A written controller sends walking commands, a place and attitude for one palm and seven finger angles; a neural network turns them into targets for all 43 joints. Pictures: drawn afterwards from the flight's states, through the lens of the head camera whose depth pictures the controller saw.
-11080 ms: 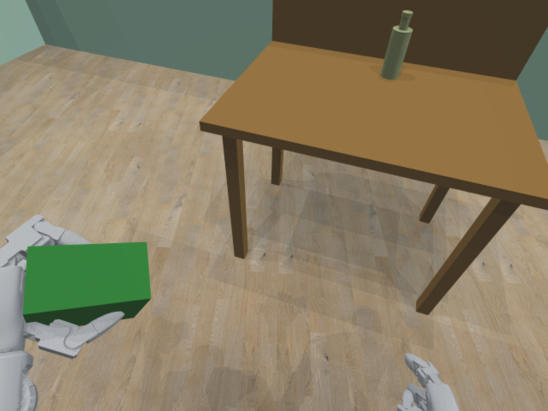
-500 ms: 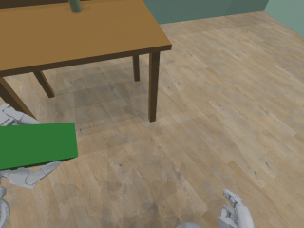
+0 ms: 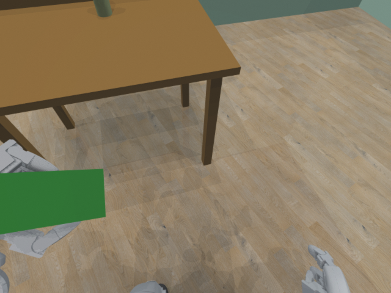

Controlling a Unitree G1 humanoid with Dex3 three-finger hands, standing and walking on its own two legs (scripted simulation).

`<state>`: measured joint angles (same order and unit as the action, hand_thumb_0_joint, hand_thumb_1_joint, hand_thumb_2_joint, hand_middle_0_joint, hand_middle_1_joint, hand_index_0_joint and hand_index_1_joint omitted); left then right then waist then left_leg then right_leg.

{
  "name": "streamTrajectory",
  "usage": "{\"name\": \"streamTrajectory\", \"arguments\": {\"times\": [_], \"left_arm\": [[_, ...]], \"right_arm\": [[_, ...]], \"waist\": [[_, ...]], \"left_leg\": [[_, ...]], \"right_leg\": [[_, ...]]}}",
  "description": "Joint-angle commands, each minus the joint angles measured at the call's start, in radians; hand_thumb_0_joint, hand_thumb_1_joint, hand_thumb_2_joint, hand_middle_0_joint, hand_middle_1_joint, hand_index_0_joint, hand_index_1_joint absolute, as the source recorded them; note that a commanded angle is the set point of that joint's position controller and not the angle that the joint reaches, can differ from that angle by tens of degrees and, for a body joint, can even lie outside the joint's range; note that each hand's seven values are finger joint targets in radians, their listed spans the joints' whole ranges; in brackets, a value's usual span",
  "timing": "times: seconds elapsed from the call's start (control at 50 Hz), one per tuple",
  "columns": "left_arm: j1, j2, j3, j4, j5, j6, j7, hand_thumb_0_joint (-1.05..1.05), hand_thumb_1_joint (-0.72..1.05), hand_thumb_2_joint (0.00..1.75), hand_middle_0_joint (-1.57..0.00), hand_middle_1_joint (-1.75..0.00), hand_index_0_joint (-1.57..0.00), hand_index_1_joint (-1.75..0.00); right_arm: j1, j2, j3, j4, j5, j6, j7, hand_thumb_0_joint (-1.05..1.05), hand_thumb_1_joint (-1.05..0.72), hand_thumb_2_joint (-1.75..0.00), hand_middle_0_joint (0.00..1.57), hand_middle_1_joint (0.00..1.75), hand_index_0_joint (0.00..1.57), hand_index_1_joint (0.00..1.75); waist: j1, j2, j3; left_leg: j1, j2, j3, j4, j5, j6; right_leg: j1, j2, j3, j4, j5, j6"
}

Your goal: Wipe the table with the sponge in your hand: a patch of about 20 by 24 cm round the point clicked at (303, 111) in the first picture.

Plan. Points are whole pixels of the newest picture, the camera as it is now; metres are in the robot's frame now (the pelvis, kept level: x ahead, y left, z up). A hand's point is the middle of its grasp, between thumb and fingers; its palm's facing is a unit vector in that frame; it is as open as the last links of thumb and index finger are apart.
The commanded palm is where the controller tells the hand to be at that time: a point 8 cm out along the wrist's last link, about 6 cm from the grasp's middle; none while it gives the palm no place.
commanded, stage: take the last steps up to it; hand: left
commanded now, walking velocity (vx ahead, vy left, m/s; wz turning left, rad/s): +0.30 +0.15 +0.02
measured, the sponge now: (66, 197) +0.22 +0.20 +0.16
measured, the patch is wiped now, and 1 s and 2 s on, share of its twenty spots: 0.00 0.00 0.00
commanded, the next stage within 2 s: come to a stop and stand still in 1.16 s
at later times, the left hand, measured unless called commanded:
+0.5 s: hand (44, 128) +0.33 +0.27 +0.17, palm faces +0.40 -0.78 -0.47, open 10.1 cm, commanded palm +0.27 +0.31 +0.18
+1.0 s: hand (39, 75) +0.44 +0.32 +0.19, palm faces +0.36 -0.79 -0.50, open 10.0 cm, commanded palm +0.38 +0.38 +0.18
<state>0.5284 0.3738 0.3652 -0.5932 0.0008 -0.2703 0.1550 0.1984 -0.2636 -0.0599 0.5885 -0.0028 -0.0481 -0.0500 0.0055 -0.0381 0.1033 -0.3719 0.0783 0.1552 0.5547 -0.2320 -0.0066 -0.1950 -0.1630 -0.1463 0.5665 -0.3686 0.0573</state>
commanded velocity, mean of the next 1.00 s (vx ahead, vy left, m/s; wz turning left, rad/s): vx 0.27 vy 0.15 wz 0.03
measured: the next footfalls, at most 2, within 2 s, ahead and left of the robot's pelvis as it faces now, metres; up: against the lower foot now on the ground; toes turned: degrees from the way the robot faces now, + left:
left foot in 0.02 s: +0.11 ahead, +0.15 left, +0.00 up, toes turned +10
right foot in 0.34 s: +0.14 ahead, -0.06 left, +0.00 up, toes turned -11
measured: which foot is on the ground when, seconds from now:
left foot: up 0.00-0.00, down 0.02-0.36, up 0.38-0.70, down 0.72-1.00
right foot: down 0.00-0.02, up 0.04-0.32, down 0.34-0.72, up 0.74-1.00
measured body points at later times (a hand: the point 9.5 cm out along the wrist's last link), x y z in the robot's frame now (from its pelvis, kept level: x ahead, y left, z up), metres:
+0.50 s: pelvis +0.11 +0.03 +0.00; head +0.15 +0.00 +0.45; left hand +0.31 +0.31 +0.19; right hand +0.26 -0.19 -0.12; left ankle +0.08 +0.17 -0.64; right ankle +0.11 -0.05 -0.73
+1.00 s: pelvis +0.22 +0.10 -0.01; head +0.26 +0.08 +0.44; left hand +0.41 +0.36 +0.21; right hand +0.39 -0.09 -0.11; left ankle +0.23 +0.22 -0.73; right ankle +0.24 +0.01 -0.73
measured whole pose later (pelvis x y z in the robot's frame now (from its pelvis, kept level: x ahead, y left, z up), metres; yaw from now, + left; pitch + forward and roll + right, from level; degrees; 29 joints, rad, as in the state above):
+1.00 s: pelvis +0.22 +0.10 -0.01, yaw +0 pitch +2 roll +2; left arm 0.49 0.40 0.37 -0.56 -0.03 -0.25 0.14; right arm 0.20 -0.12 0.03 0.60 0.01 -0.10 -0.04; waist 0.01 0.02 0.05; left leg -0.31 0.06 0.17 0.58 -0.29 0.00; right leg -0.37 -0.07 -0.16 0.69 -0.38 0.03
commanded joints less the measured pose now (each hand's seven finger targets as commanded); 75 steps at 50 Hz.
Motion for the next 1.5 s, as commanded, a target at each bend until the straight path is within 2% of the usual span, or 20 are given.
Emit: {"name": "streamTrajectory", "arguments": {"times": [0.0, 0.06, 0.28, 0.3, 0.34, 0.36, 0.46, 0.64, 0.68, 0.7, 0.76, 0.84, 0.96, 1.02, 1.1, 1.2, 1.3, 1.34, 1.38, 1.48], "left_arm": [[-0.114, 0.137, 0.111, -0.196, -0.023, -0.061, 0.034, 0.00, 0.10, 1.30, -1.20, -1.60, -1.20, -1.60], [-0.134, 0.199, 0.159, -0.133, -0.023, -0.060, 0.022, 0.00, 0.10, 1.30, -1.20, -1.60, -1.20, -1.60], [-0.065, 0.161, 0.139, -0.063, -0.034, -0.004, 0.011, 0.00, 0.10, 1.30, -1.20, -1.60, -1.20, -1.60], [-0.090, 0.162, 0.131, -0.036, -0.027, 0.001, 0.009, 0.00, 0.10, 1.30, -1.20, -1.60, -1.20, -1.60], [-0.147, 0.210, 0.165, 0.021, -0.030, 0.004, 0.011, 0.00, 0.10, 1.30, -1.20, -1.60, -1.20, -1.60], [-0.181, 0.185, 0.129, 0.013, -0.042, -0.005, 0.003, 0.00, 0.10, 1.30, -1.20, -1.60, -1.20, -1.60], [-0.131, 0.164, 0.104, -0.058, -0.016, -0.055, -0.005, 0.00, 0.10, 1.30, -1.20, -1.60, -1.20, -1.60], [-0.070, 0.176, 0.154, -0.175, -0.018, -0.046, 0.043, 0.00, 0.10, 1.30, -1.20, -1.60, -1.20, -1.60], [-0.128, 0.163, 0.135, -0.178, -0.021, -0.061, 0.039, 0.00, 0.10, 1.30, -1.20, -1.60, -1.20, -1.60], [-0.131, 0.142, 0.112, -0.183, -0.025, -0.065, 0.035, 0.00, 0.10, 1.30, -1.20, -1.60, -1.20, -1.60], [-0.150, 0.213, 0.159, -0.127, -0.021, -0.066, 0.022, 0.00, 0.10, 1.30, -1.20, -1.60, -1.20, -1.60], [-0.076, 0.159, 0.120, -0.231, -0.034, -0.057, 0.005, 0.00, 0.10, 1.30, -1.20, -1.60, -1.20, -1.60], [-0.077, 0.159, 0.131, -0.088, -0.036, -0.002, 0.009, 0.00, 0.10, 1.30, -1.20, -1.60, -1.20, -1.60], [-0.145, 0.203, 0.156, -0.007, -0.047, 0.014, 0.012, 0.00, 0.10, 1.30, -1.20, -1.60, -1.20, -1.60], [-0.157, 0.193, 0.141, -0.075, -0.029, -0.033, 0.007, 0.00, 0.10, 1.30, -1.20, -1.60, -1.20, -1.60], [-0.045, 0.185, 0.146, -0.113, -0.023, -0.043, 0.026, 0.00, 0.10, 1.30, -1.20, -1.60, -1.20, -1.60], [-0.056, 0.174, 0.140, -0.197, -0.025, -0.023, 0.037, 0.00, 0.10, 1.30, -1.20, -1.60, -1.20, -1.60], [-0.091, 0.173, 0.134, -0.229, -0.034, -0.033, 0.036, 0.00, 0.10, 1.30, -1.20, -1.60, -1.20, -1.60], [-0.096, 0.190, 0.150, -0.137, -0.029, -0.038, 0.019, 0.00, 0.10, 1.30, -1.20, -1.60, -1.20, -1.60], [-0.054, 0.146, 0.107, -0.269, -0.047, -0.008, 0.001, 0.00, 0.10, 1.30, -1.20, -1.60, -1.20, -1.60]], "right_arm": [[-0.025, -0.072, -0.047, -0.148, 0.018, -0.054, -0.013, 0.00, -0.90, -0.90, 0.20, 0.30, 0.20, 0.30], [-0.052, -0.050, -0.035, -0.118, 0.024, -0.071, -0.007, 0.00, -0.90, -0.90, 0.20, 0.30, 0.20, 0.30], [-0.062, -0.038, 0.007, -0.090, 0.010, -0.091, -0.021, 0.00, -0.90, -0.90, 0.20, 0.30, 0.20, 0.30], [-0.066, -0.032, 0.010, -0.091, 0.010, -0.082, -0.024, 0.00, -0.90, -0.90, 0.20, 0.30, 0.20, 0.30], [-0.099, -0.015, 0.016, -0.112, 0.012, -0.075, -0.015, 0.00, -0.90, -0.90, 0.20, 0.30, 0.20, 0.30], [-0.077, -0.047, -0.004, -0.090, 0.007, -0.073, 0.002, 0.00, -0.90, -0.90, 0.20, 0.30, 0.20, 0.30], [-0.104, -0.029, 0.015, -0.075, 0.003, -0.050, 0.008, 0.00, -0.90, -0.90, 0.20, 0.30, 0.20, 0.30], [-0.049, -0.017, -0.015, -0.147, -0.002, -0.050, -0.005, 0.00, -0.90, -0.90, 0.20, 0.30, 0.20, 0.30], [-0.025, -0.053, -0.037, -0.150, 0.010, -0.049, -0.016, 0.00, -0.90, -0.90, 0.20, 0.30, 0.20, 0.30], [-0.028, -0.081, -0.048, -0.153, 0.016, -0.052, -0.011, 0.00, -0.90, -0.90, 0.20, 0.30, 0.20, 0.30], [-0.056, -0.055, -0.032, -0.131, 0.020, -0.065, -0.008, 0.00, -0.90, -0.90, 0.20, 0.30, 0.20, 0.30], [-0.067, -0.037, -0.009, -0.114, 0.020, -0.093, -0.001, 0.00, -0.90, -0.90, 0.20, 0.30, 0.20, 0.30], [-0.060, -0.040, 0.012, -0.101, 0.014, -0.083, -0.021, 0.00, -0.90, -0.90, 0.20, 0.30, 0.20, 0.30], [-0.083, -0.035, 0.010, -0.116, 0.013, -0.066, -0.007, 0.00, -0.90, -0.90, 0.20, 0.30, 0.20, 0.30], [-0.112, -0.014, 0.038, -0.083, 0.007, -0.047, 0.001, 0.00, -0.90, -0.90, 0.20, 0.30, 0.20, 0.30], [-0.103, -0.016, 0.018, -0.120, -0.002, -0.036, 0.003, 0.00, -0.90, -0.90, 0.20, 0.30, 0.20, 0.30], [-0.062, -0.023, -0.002, -0.161, 0.005, -0.024, -0.019, 0.00, -0.90, -0.90, 0.20, 0.30, 0.20, 0.30], [-0.041, -0.066, -0.022, -0.176, 0.012, -0.025, -0.025, 0.00, -0.90, -0.90, 0.20, 0.30, 0.20, 0.30], [-0.035, -0.064, -0.022, -0.162, 0.002, -0.038, -0.012, 0.00, -0.90, -0.90, 0.20, 0.30, 0.20, 0.30], [-0.052, -0.052, 0.000, -0.165, 0.004, -0.070, 0.028, 0.00, -0.90, -0.90, 0.20, 0.30, 0.20, 0.30]], "waist": [[-0.028, 0.371, -0.283], [-0.023, 0.255, -0.213], [0.009, 0.153, -0.214], [0.009, 0.077, -0.212], [0.023, -0.318, -0.169], [0.005, -0.290, -0.143], [0.001, -0.072, -0.155], [0.003, -0.104, -0.239], [-0.025, 0.147, -0.278], [-0.021, 0.364, -0.287], [-0.012, 0.284, -0.232], [0.007, 0.279, -0.229], [0.012, 0.147, -0.230], [0.016, -0.310, -0.173], [0.009, -0.086, -0.180], [0.018, -0.146, -0.232], [-0.009, -0.084, -0.270], [-0.004, 0.231, -0.312], [-0.004, 0.307, -0.269], [-0.007, 0.321, -0.245]], "left_leg": [[0.481, 0.266, -0.383, -0.178, 0.336, 0.151], [0.327, 0.318, -0.464, -0.232, 0.092, 0.287], [0.118, 0.172, -0.130, -0.106, 0.051, 0.123], [0.026, 0.130, -0.100, 0.011, -0.026, 0.099], [-0.332, -0.057, -0.052, 0.521, -0.321, 0.013], [-0.355, -0.032, -0.174, 0.670, -0.245, -0.007], [-0.350, 0.020, -0.147, 0.625, -0.083, -0.026], [0.124, -0.067, 0.077, -0.082, 0.080, -0.006], [0.364, 0.035, -0.051, -0.142, 0.143, 0.047], [0.467, 0.254, -0.371, -0.167, 0.360, 0.144], [0.295, 0.322, -0.482, -0.236, 0.100, 0.286], [0.194, 0.206, -0.222, -0.218, 0.217, 0.210], [0.060, 0.150, -0.121, -0.058, 0.029, 0.104], [-0.307, -0.053, -0.097, 0.536, -0.301, -0.010], [-0.320, 0.002, -0.162, 0.623, -0.177, -0.035], [-0.134, -0.030, -0.010, 0.201, -0.103, -0.023], [0.185, -0.053, 0.026, -0.137, 0.158, -0.021], [0.417, 0.208, -0.247, -0.122, 0.714, 0.090], [0.349, 0.342, -0.393, -0.185, 0.793, 0.190], [0.255, 0.254, -0.192, -0.175, 0.556, 0.121]], "right_leg": [[-0.324, 0.094, -0.006, 0.511, -0.215, -0.024], [-0.483, 0.035, 0.128, 0.716, -0.208, -0.032], [-0.009, 0.108, -0.040, -0.020, 0.051, -0.032], [0.080, 0.063, 0.035, -0.114, 0.081, -0.061], [0.201, -0.315, 0.694, -0.319, 0.067, -0.241], [0.163, -0.331, 0.699, -0.349, 0.033, -0.241], [0.176, -0.202, 0.216, -0.220, 0.603, -0.184], [0.118, -0.120, 0.073, -0.052, 0.527, -0.132], [-0.079, -0.035, 0.027, 0.241, 0.328, -0.076], [-0.299, 0.080, -0.006, 0.474, -0.180, -0.031], [-0.451, 0.046, 0.124, 0.728, -0.219, -0.032], [-0.328, 0.047, 0.050, 0.474, -0.099, -0.023], [0.031, 0.098, -0.017, -0.058, 0.071, -0.032], [0.160, -0.326, 0.664, -0.309, 0.195, -0.222], [0.186, -0.230, 0.292, -0.184, 0.696, -0.195], [0.217, -0.176, 0.126, -0.134, 0.831, -0.166], [0.117, -0.094, 0.062, 0.018, 0.675, -0.098], [-0.142, 0.065, 0.013, 0.264, 0.086, -0.019], [-0.268, 0.118, 0.107, 0.478, -0.280, -0.019], [-0.173, 0.133, 0.071, 0.295, -0.101, -0.019]]}}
